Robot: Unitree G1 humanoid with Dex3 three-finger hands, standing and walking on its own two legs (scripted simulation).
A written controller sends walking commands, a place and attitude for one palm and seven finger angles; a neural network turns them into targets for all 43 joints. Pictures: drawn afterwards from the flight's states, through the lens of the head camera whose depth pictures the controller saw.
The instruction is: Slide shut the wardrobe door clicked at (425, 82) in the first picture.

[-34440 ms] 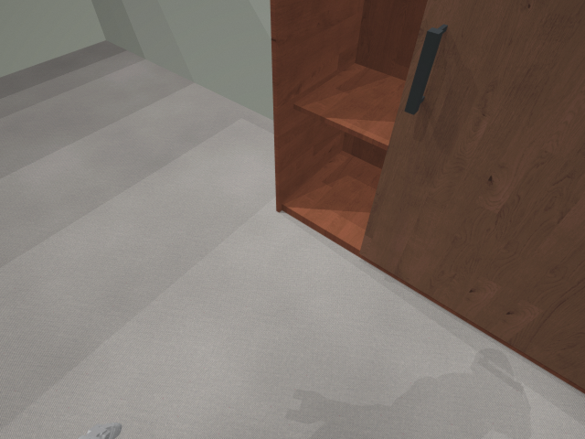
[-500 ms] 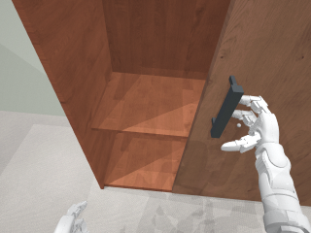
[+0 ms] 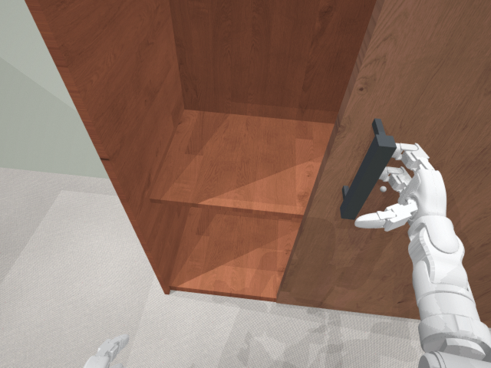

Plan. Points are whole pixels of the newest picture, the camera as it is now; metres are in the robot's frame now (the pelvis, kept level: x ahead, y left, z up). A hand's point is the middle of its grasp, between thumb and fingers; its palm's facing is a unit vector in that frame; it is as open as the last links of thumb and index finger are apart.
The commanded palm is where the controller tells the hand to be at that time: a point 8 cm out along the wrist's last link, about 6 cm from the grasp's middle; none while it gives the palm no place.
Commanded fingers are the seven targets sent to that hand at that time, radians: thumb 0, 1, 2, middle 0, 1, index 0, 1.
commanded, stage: slide the fingers in behind the handle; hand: right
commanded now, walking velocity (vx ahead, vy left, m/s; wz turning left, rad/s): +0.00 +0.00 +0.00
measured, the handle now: (361, 172) +0.44 -0.15 +0.10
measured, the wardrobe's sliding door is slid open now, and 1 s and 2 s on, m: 0.43 0.43 0.43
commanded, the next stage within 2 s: grip the handle and tug to test in 1.84 s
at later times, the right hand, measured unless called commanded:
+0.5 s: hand (381, 202) +0.37 -0.17 +0.11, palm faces +0.02 +1.00 -0.02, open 14.0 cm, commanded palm +0.35 -0.22 +0.10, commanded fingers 0.00 0.50 -0.30 0.30 1.20 0.30 1.20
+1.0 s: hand (367, 196) +0.38 -0.15 +0.10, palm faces +0.00 +1.00 -0.02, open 14.0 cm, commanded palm +0.35 -0.20 +0.10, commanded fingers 0.00 0.50 -0.30 0.30 1.20 0.30 1.20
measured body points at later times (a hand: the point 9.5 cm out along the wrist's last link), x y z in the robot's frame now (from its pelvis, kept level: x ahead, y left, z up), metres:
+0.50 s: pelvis -0.01 -0.01 +0.00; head +0.01 +0.00 +0.45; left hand +0.13 +0.24 -0.10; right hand +0.36 -0.22 +0.11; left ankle -0.02 +0.11 -0.73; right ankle +0.01 -0.11 -0.73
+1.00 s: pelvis +0.00 +0.00 +0.00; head +0.02 +0.01 +0.45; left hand +0.11 +0.25 -0.11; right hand +0.37 -0.20 +0.11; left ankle -0.02 +0.11 -0.73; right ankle +0.01 -0.11 -0.73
